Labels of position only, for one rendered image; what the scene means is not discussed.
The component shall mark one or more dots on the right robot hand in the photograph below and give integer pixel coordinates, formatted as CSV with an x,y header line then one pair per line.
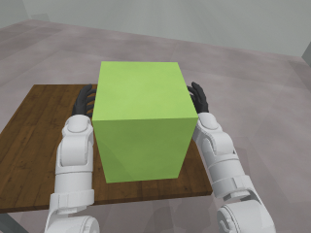
x,y
198,98

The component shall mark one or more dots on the left robot upper arm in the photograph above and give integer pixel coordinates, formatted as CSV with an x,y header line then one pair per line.
x,y
74,224

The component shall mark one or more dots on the right robot upper arm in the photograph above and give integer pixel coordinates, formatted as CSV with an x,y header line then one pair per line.
x,y
244,217

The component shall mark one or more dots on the left robot hand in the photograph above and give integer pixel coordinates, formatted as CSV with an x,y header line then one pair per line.
x,y
81,107

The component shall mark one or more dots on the table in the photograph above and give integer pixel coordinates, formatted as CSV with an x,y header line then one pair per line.
x,y
28,149

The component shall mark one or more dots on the carton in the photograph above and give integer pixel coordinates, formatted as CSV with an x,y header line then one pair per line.
x,y
143,120

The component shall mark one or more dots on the robot right forearm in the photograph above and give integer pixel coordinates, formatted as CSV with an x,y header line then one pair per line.
x,y
227,174

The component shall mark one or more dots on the robot left forearm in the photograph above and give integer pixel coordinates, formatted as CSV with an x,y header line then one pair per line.
x,y
73,166

